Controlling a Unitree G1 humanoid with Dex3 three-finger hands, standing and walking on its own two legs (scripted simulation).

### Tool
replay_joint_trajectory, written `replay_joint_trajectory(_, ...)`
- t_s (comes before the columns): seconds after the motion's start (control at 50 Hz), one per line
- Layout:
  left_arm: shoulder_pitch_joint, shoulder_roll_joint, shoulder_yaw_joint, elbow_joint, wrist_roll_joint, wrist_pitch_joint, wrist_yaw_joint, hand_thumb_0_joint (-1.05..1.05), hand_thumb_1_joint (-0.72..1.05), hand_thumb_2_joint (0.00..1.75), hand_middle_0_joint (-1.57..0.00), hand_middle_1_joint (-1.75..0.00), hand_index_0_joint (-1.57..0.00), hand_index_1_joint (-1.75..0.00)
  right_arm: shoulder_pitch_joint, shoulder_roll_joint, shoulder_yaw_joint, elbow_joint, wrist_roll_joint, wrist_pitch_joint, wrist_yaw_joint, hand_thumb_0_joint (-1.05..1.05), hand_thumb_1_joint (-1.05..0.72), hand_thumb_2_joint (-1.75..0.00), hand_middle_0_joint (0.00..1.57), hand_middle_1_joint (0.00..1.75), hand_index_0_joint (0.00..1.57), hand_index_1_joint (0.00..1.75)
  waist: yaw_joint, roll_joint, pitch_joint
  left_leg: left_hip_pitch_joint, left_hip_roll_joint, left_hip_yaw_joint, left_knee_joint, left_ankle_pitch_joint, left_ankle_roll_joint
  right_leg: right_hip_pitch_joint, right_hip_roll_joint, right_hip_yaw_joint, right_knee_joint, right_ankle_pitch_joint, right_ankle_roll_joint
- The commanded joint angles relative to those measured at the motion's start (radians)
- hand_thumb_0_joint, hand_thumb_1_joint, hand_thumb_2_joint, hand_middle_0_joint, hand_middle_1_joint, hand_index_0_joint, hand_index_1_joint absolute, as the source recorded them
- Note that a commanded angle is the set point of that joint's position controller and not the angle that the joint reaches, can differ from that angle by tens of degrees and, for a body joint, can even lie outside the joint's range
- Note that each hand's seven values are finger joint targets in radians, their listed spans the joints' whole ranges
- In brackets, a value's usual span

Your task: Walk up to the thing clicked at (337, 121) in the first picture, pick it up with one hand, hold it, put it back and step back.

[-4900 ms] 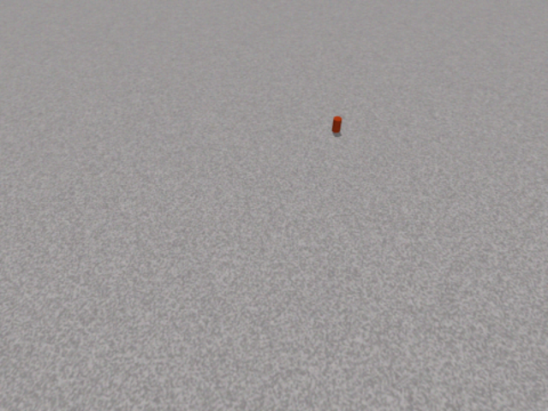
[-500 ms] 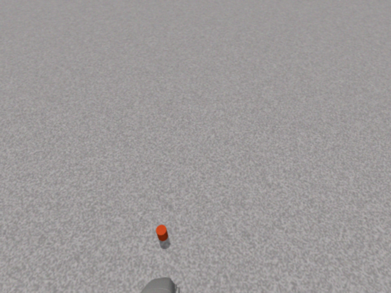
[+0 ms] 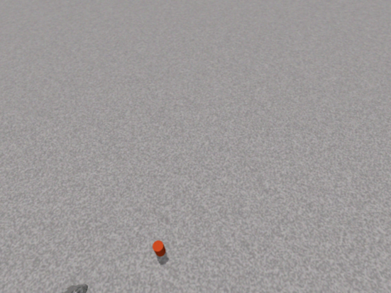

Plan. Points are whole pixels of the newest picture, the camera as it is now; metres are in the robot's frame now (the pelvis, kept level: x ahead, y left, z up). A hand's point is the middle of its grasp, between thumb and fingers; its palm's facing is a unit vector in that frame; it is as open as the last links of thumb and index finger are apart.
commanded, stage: walk up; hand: left
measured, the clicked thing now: (159, 248) +0.39 +0.23 -0.72
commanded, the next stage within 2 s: stand in 1.02 s
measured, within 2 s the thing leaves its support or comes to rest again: neither
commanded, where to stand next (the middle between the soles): +0.02 -0.01 m, yaw +1 degrees
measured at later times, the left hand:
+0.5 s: hand out of the picture +0.10 +0.25 -0.14, palm faces -0.02 -0.95 -0.33, open 7.4 cm
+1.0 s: hand out of the picture +0.09 +0.26 -0.14, palm faces +0.00 -0.95 -0.33, open 7.4 cm
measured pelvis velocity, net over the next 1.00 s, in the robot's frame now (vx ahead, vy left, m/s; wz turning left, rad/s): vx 0.01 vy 0.01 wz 0.01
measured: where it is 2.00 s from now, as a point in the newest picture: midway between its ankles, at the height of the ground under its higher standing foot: outside the picture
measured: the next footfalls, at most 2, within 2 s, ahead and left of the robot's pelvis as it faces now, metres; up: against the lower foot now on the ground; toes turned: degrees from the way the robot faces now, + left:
none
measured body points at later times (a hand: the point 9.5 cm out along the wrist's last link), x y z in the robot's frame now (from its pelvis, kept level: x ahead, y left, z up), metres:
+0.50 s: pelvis +0.01 +0.00 +0.02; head +0.02 +0.00 +0.47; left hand +0.11 +0.30 -0.12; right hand +0.10 -0.31 -0.11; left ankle +0.02 +0.13 -0.73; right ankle +0.01 -0.13 -0.73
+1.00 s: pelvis +0.01 +0.01 +0.02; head +0.02 +0.01 +0.47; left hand +0.09 +0.31 -0.12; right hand +0.10 -0.29 -0.12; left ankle +0.02 +0.13 -0.73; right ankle +0.01 -0.13 -0.73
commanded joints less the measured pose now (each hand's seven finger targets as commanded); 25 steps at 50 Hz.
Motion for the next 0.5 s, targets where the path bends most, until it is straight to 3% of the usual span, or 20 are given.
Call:
replay_joint_trajectory(0.0, -0.044, 0.222, 0.051, -0.019, -0.007, -0.015, 0.018, 0.0, 0.9, 0.9, -0.2, -0.3, -0.2, -0.3, -0.045, -0.227, -0.048, -0.021, -0.001, -0.029, -0.021, 0.0, -0.9, -0.9, 0.2, 0.3, 0.2, 0.3, 0.006, -0.041, -0.178, 0.124, 0.099, -0.09, -0.109, 0.335, 0.053, 0.081, -0.096, 0.079, -0.122, 0.322, -0.058)
replay_joint_trajectory(0.16, -0.127, 0.21, 0.044, 0.024, -0.001, -0.005, 0.012, 0.0, 0.9, 0.9, -0.2, -0.3, -0.2, -0.3, -0.107, -0.211, -0.041, 0.024, -0.01, -0.018, -0.017, 0.0, -0.9, -0.9, 0.2, 0.3, 0.2, 0.3, 0.0, -0.026, -0.114, 0.124, 0.094, -0.091, -0.218, 0.22, 0.035, 0.089, -0.095, 0.085, -0.24, 0.212, -0.036)
replay_joint_trajectory(0.28, -0.132, 0.207, 0.049, 0.048, 0.006, -0.006, 0.009, 0.0, 0.9, 0.9, -0.2, -0.3, -0.2, -0.3, -0.12, -0.208, -0.043, 0.034, -0.011, -0.02, -0.017, 0.0, -0.9, -0.9, 0.2, 0.3, 0.2, 0.3, -0.002, -0.023, -0.155, 0.167, 0.099, -0.081, -0.235, 0.271, 0.03, 0.137, -0.098, 0.075, -0.268, 0.262, -0.032)
replay_joint_trajectory(0.48, -0.126, 0.199, 0.053, 0.057, 0.01, -0.004, 0.008, 0.0, 0.9, 0.9, -0.2, -0.3, -0.2, -0.3, -0.121, -0.206, -0.046, 0.034, -0.015, -0.015, -0.018, 0.0, -0.9, -0.9, 0.2, 0.3, 0.2, 0.3, -0.006, -0.018, -0.127, 0.161, 0.097, -0.083, -0.267, 0.215, 0.026, 0.137, -0.095, 0.072, -0.302, 0.226, -0.025)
